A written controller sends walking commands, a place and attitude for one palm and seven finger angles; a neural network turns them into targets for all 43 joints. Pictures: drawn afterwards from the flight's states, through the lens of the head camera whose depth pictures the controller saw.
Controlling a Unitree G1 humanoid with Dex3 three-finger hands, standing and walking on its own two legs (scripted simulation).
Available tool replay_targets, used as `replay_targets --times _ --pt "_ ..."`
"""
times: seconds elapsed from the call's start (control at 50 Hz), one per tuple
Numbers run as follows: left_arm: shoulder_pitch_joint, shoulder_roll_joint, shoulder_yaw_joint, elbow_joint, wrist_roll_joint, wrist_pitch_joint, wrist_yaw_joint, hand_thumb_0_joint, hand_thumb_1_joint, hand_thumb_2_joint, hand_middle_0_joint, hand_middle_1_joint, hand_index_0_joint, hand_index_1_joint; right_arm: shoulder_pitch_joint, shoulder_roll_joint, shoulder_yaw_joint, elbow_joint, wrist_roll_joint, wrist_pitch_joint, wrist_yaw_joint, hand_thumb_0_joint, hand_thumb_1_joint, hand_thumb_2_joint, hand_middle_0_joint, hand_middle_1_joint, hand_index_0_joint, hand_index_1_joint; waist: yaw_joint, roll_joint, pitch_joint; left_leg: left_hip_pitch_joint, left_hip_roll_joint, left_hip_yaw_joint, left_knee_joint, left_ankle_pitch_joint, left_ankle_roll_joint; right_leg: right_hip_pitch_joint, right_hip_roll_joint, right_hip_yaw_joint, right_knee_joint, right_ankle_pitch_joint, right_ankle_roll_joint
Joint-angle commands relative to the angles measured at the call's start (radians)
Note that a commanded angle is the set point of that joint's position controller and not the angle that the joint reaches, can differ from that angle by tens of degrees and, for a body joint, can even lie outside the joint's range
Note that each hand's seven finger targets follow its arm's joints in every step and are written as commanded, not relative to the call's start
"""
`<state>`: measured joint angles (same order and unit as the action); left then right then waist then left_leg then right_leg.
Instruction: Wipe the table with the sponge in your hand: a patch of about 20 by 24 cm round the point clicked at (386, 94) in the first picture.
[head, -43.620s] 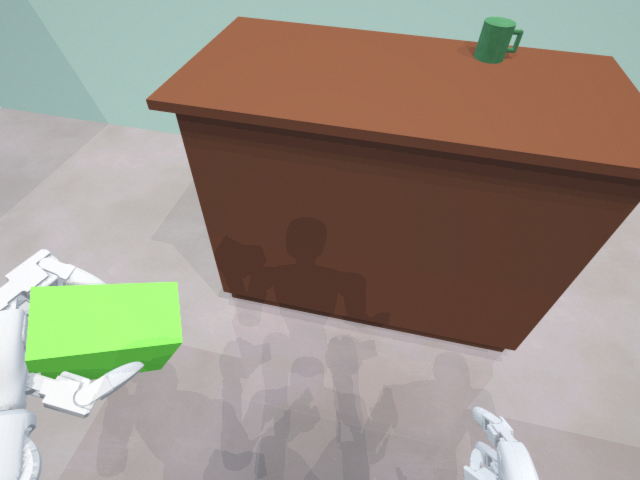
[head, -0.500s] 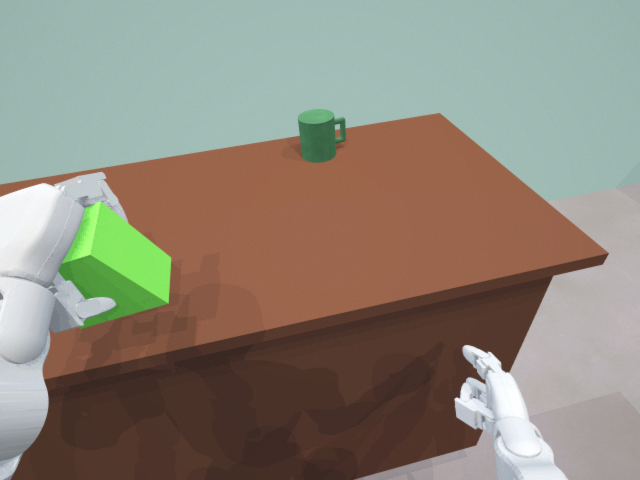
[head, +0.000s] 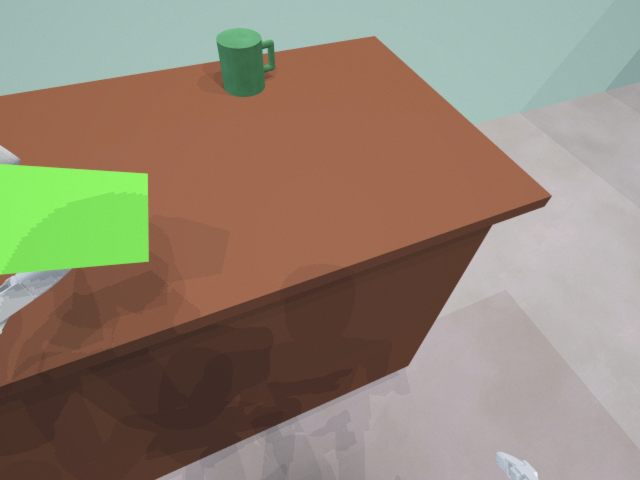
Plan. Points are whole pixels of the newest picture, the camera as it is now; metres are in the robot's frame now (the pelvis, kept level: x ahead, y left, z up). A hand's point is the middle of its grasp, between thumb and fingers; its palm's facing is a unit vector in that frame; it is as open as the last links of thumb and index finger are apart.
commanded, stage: step back with the hand held close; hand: left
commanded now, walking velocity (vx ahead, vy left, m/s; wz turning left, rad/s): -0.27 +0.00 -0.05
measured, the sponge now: (63, 213) +0.26 +0.20 +0.27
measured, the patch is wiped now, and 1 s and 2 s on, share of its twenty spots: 1.00 1.00 1.00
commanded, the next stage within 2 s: stop stepping back and stand still in 0.98 s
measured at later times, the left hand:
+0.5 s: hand out of the picture +0.15 +0.23 +0.29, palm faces +0.54 -0.79 -0.28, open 10.0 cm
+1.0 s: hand out of the picture +0.08 +0.17 +0.28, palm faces +0.36 -0.81 -0.47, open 10.0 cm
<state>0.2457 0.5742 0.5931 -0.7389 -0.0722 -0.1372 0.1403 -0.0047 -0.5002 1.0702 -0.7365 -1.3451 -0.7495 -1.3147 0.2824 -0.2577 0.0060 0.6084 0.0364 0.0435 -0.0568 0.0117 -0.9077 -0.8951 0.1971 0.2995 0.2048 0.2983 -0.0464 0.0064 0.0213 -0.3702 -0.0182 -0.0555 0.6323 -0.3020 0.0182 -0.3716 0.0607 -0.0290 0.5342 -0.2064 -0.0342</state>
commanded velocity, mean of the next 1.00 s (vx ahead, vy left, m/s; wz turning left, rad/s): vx -0.35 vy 0.00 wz -0.05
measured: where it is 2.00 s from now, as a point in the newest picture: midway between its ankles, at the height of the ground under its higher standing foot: outside the picture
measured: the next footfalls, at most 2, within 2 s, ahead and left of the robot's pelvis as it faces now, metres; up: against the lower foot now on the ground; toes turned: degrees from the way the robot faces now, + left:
right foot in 0.76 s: -0.05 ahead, -0.14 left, +0.00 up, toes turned +2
left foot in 0.98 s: -0.12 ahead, +0.12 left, +0.00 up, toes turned +2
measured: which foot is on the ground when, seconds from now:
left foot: down 0.00-0.76, up 0.78-0.96, down 0.98-1.00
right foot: down 0.00-0.54, up 0.56-0.74, down 0.76-1.00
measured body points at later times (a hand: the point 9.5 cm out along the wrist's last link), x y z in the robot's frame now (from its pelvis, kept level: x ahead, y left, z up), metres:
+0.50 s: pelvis -0.07 +0.00 -0.01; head -0.05 +0.01 +0.43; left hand +0.12 +0.28 +0.31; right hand +0.12 -0.22 -0.09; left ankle +0.01 +0.11 -0.72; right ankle +0.04 -0.10 -0.73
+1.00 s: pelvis -0.15 -0.02 -0.01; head -0.11 +0.00 +0.44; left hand +0.05 +0.21 +0.30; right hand +0.01 -0.28 -0.08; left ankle -0.16 +0.12 -0.73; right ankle -0.09 -0.14 -0.73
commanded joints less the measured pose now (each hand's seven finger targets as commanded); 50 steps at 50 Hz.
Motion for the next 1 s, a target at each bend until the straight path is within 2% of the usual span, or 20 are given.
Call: replay_targets --times 0.0,0.12,0.16,0.24,0.32,0.36,0.44,0.48,0.52,0.58,0.62,0.68,0.72,0.76,0.8,0.84,0.9,0.94,0.96,0.98 --pt "0.006 0.176 0.129 -0.123 -0.012 -0.063 0.024 0.0 0.1 1.3 -1.2 -1.6 -1.2 -1.6 -0.141 -0.106 -0.048 -0.183 0.006 -0.081 -0.002 0.0 -0.9 -0.9 0.2 0.3 0.2 0.3 0.028 0.016 -0.273 -0.011 0.14 -0.123 -0.016 0.223 0.01 0.18 -0.216 0.164 -0.028 0.356 -0.024" --pt "0.025 0.191 0.173 -0.236 -0.012 -0.1 0.039 0.0 0.1 1.3 -1.2 -1.6 -1.2 -1.6 -0.16 -0.106 -0.046 -0.185 -0.011 -0.118 -0.013 0.0 -0.9 -0.9 0.2 0.3 0.2 0.3 0.038 0.085 -0.217 -0.126 0.159 -0.173 -0.163 -0.063 0.042 0.115 -0.136 0.124 0.017 0.073 0.001" --pt "-0.045 0.192 0.169 -0.25 -0.005 -0.107 0.041 0.0 0.1 1.3 -1.2 -1.6 -1.2 -1.6 -0.162 -0.112 -0.048 -0.187 -0.014 -0.132 -0.019 0.0 -0.9 -0.9 0.2 0.3 0.2 0.3 0.038 0.155 -0.206 -0.152 0.171 -0.189 -0.21 -0.133 0.049 0.11 -0.112 0.115 0.049 0.027 0.004" --pt "-0.204 0.139 0.107 -0.093 0.009 -0.091 0.036 0.0 0.1 1.3 -1.2 -1.6 -1.2 -1.6 -0.135 -0.114 -0.046 -0.171 -0.009 -0.144 -0.022 0.0 -0.9 -0.9 0.2 0.3 0.2 0.3 0.031 0.14 -0.14 -0.254 0.184 -0.193 -0.231 -0.322 0.061 0.121 -0.077 0.113 0.071 -0.093 0.014" --pt "-0.286 0.108 0.033 0.013 0.004 -0.073 0.02 0.0 0.1 1.3 -1.2 -1.6 -1.2 -1.6 -0.146 -0.102 -0.036 -0.163 0.001 -0.139 -0.017 0.0 -0.9 -0.9 0.2 0.3 0.2 0.3 0.027 -0.025 -0.089 -0.15 0.112 -0.13 -0.051 -0.311 0.037 -0.054 -0.169 0.228 -0.129 -0.236 -0.016" --pt "-0.299 0.089 -0.009 -0.031 0.002 -0.074 0.016 0.0 0.1 1.3 -1.2 -1.6 -1.2 -1.6 -0.16 -0.089 -0.026 -0.146 0.001 -0.132 -0.011 0.0 -0.9 -0.9 0.2 0.3 0.2 0.3 0.017 -0.013 -0.119 -0.015 0.088 -0.087 0.087 -0.212 0.021 -0.159 -0.252 0.285 -0.187 -0.242 -0.052" --pt "-0.206 0.118 0.016 -0.145 -0.005 -0.066 0.022 0.0 0.1 1.3 -1.2 -1.6 -1.2 -1.6 -0.185 -0.079 -0.018 -0.169 -0.002 -0.106 -0.001 0.0 -0.9 -0.9 0.2 0.3 0.2 0.3 0.019 -0.047 -0.151 -0.007 0.111 -0.097 0.06 -0.215 0.035 -0.161 -0.255 0.228 -0.144 -0.207 -0.04" --pt "-0.176 0.134 0.052 -0.216 -0.007 -0.072 0.03 0.0 0.1 1.3 -1.2 -1.6 -1.2 -1.6 -0.192 -0.086 -0.022 -0.185 -0.007 -0.103 -0.003 0.0 -0.9 -0.9 0.2 0.3 0.2 0.3 0.019 0.058 -0.169 -0.073 0.166 -0.17 -0.11 -0.255 0.059 -0.093 -0.179 0.171 -0.008 -0.144 -0.014" --pt "-0.211 0.126 0.08 -0.27 0.003 -0.083 0.041 0.0 0.1 1.3 -1.2 -1.6 -1.2 -1.6 -0.197 -0.102 -0.035 -0.201 -0.015 -0.12 -0.007 0.0 -0.9 -0.9 0.2 0.3 0.2 0.3 0.024 0.291 -0.187 -0.226 0.309 -0.283 -0.349 -0.389 0.108 0.022 -0.043 0.067 0.311 -0.171 0.035" --pt "-0.276 0.14 0.096 -0.21 -0.01 -0.076 0.053 0.0 0.1 1.3 -1.2 -1.6 -1.2 -1.6 -0.142 -0.076 -0.058 -0.167 -0.015 -0.17 -0.004 0.0 -0.9 -0.9 0.2 0.3 0.2 0.3 0.017 0.189 -0.21 -0.022 0.372 -0.275 -0.337 -0.059 0.135 -0.139 -0.013 0.12 0.612 -0.309 0.045" --pt "-0.279 0.107 0.075 -0.128 -0.014 -0.069 0.048 0.0 0.1 1.3 -1.2 -1.6 -1.2 -1.6 -0.136 -0.066 -0.053 -0.135 -0.016 -0.184 0.005 0.0 -0.9 -0.9 0.2 0.3 0.2 0.3 0.032 0.161 -0.211 0.095 0.33 -0.194 -0.254 0.202 0.124 -0.135 -0.032 0.101 0.413 -0.291 0.05" --pt "-0.314 0.077 0.022 -0.071 -0.013 -0.072 0.021 0.0 0.1 1.3 -1.2 -1.6 -1.2 -1.6 -0.165 -0.09 -0.042 -0.138 -0.013 -0.185 0.008 0.0 -0.9 -0.9 0.2 0.3 0.2 0.3 0.041 0.268 -0.21 0.098 0.293 -0.135 -0.203 0.226 0.064 0.035 -0.037 0.068 0.065 -0.168 0.04" --pt "-0.321 0.07 -0.003 -0.06 -0.01 -0.085 -0.003 0.0 0.1 1.3 -1.2 -1.6 -1.2 -1.6 -0.172 -0.092 -0.039 -0.152 -0.009 -0.173 0.012 0.0 -0.9 -0.9 0.2 0.3 0.2 0.3 0.041 0.113 -0.189 0.052 0.229 -0.082 -0.011 0.084 0.009 0.098 -0.097 0.086 -0.178 0.063 0.013" --pt "-0.265 0.103 -0.015 -0.093 -0.01 -0.094 -0.009 0.0 0.1 1.3 -1.2 -1.6 -1.2 -1.6 -0.173 -0.05 -0.045 -0.163 0.015 -0.15 0.014 0.0 -0.9 -0.9 0.2 0.3 0.2 0.3 0.036 -0.31 -0.198 -0.07 0.033 0.061 0.472 -0.169 -0.069 0.055 -0.377 0.324 -0.259 0.426 -0.113" --pt "-0.094 0.127 0.047 -0.122 -0.018 -0.082 -0.013 0.0 0.1 1.3 -1.2 -1.6 -1.2 -1.6 -0.223 -0.016 -0.037 -0.192 0.022 -0.127 0.02 0.0 -0.9 -0.9 0.2 0.3 0.2 0.3 0.043 -0.2 -0.173 -0.131 0.084 -0.025 0.612 -0.163 -0.054 0.045 -0.401 0.293 -0.159 0.597 -0.135" --pt "-0.036 0.13 0.068 -0.211 -0.019 -0.095 -0.004 0.0 0.1 1.3 -1.2 -1.6 -1.2 -1.6 -0.24 -0.001 -0.021 -0.21 0.01 -0.099 0.019 0.0 -0.9 -0.9 0.2 0.3 0.2 0.3 0.035 -0.054 -0.176 -0.107 0.106 0.006 0.423 -0.145 -0.054 0.074 -0.357 0.219 -0.092 0.649 -0.105" --pt "-0.014 0.153 0.115 -0.25 -0.026 -0.105 0.026 0.0 0.1 1.3 -1.2 -1.6 -1.2 -1.6 -0.201 -0.024 -0.042 -0.187 0.009 -0.101 -0.001 0.0 -0.9 -0.9 0.2 0.3 0.2 0.3 0.02 -0.086 -0.239 0.009 0.096 0.043 0.013 -0.051 -0.042 0.133 -0.322 0.239 -0.005 0.646 -0.073" --pt "-0.045 0.175 0.145 -0.283 -0.038 -0.125 0.036 0.0 0.1 1.3 -1.2 -1.6 -1.2 -1.6 -0.169 -0.067 -0.072 -0.16 0.005 -0.125 -0.011 0.0 -0.9 -0.9 0.2 0.3 0.2 0.3 0.013 0.018 -0.284 0.151 0.195 -0.017 -0.19 0.239 0.004 0.059 -0.21 0.191 0.102 0.437 -0.001" --pt "-0.054 0.162 0.139 -0.302 -0.044 -0.131 0.035 0.0 0.1 1.3 -1.2 -1.6 -1.2 -1.6 -0.178 -0.093 -0.088 -0.166 0.003 -0.146 -0.011 0.0 -0.9 -0.9 0.2 0.3 0.2 0.3 0.018 0.211 -0.266 0.234 0.336 -0.145 -0.243 0.499 0.059 -0.073 -0.085 0.107 0.231 0.084 0.049" --pt "-0.084 0.179 0.171 -0.266 -0.054 -0.139 0.032 0.0 0.1 1.3 -1.2 -1.6 -1.2 -1.6 -0.15 -0.103 -0.096 -0.142 0.004 -0.167 -0.001 0.0 -0.9 -0.9 0.2 0.3 0.2 0.3 0.013 0.263 -0.27 0.306 0.414 -0.149 -0.229 0.734 0.1 -0.211 -0.013 0.087 0.405 -0.269 0.06"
